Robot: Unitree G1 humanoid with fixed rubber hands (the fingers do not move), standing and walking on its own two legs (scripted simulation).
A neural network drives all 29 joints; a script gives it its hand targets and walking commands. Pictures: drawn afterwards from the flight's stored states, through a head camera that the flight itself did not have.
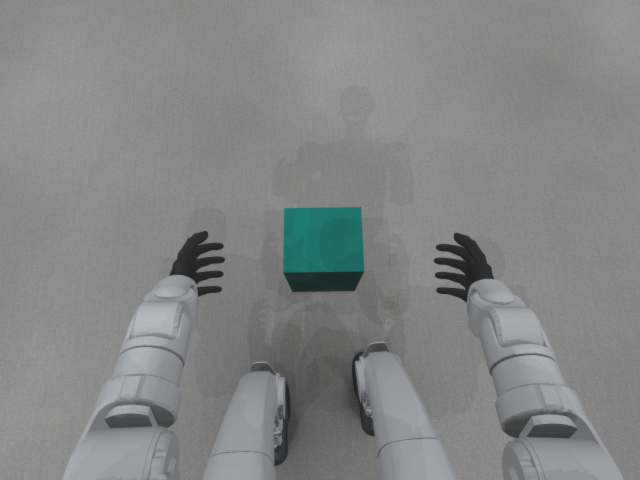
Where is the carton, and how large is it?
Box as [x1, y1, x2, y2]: [283, 207, 363, 291]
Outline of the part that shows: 360,207 284,208 283,272 292,291 354,290 363,272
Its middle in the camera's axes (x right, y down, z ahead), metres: +0.01 +0.05 +0.99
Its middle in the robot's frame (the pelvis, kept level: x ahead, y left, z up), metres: +0.49 -0.02 -0.55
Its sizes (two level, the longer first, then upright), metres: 0.178 0.152 0.269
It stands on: the floor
